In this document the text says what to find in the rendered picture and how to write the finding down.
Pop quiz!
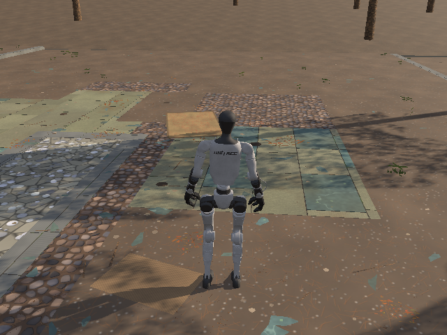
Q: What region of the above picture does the robot right forearm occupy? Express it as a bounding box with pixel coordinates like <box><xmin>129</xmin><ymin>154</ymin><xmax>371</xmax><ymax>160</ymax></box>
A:
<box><xmin>251</xmin><ymin>171</ymin><xmax>263</xmax><ymax>198</ymax></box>

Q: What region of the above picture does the robot left upper arm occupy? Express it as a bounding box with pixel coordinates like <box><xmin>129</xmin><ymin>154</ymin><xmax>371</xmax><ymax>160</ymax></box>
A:
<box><xmin>191</xmin><ymin>140</ymin><xmax>212</xmax><ymax>178</ymax></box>

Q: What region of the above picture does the robot right upper arm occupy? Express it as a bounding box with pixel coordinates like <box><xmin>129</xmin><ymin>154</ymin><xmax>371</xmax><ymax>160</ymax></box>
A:
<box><xmin>240</xmin><ymin>142</ymin><xmax>258</xmax><ymax>181</ymax></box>

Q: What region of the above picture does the robot right hand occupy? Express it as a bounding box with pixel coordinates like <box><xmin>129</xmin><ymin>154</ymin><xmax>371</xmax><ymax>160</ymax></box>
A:
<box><xmin>248</xmin><ymin>196</ymin><xmax>265</xmax><ymax>212</ymax></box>

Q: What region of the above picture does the robot right shin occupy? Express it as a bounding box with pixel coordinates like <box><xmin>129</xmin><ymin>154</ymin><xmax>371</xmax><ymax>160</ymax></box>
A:
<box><xmin>233</xmin><ymin>233</ymin><xmax>243</xmax><ymax>278</ymax></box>

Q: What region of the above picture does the robot left forearm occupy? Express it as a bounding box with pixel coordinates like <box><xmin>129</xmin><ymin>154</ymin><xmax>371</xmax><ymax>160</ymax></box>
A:
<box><xmin>186</xmin><ymin>167</ymin><xmax>199</xmax><ymax>194</ymax></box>

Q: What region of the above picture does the right robot foot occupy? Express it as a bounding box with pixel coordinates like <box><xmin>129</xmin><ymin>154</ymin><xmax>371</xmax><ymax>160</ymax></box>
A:
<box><xmin>231</xmin><ymin>270</ymin><xmax>241</xmax><ymax>288</ymax></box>

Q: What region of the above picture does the robot left hand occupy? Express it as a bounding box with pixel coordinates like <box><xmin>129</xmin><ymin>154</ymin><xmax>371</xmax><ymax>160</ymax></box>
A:
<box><xmin>184</xmin><ymin>192</ymin><xmax>200</xmax><ymax>207</ymax></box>

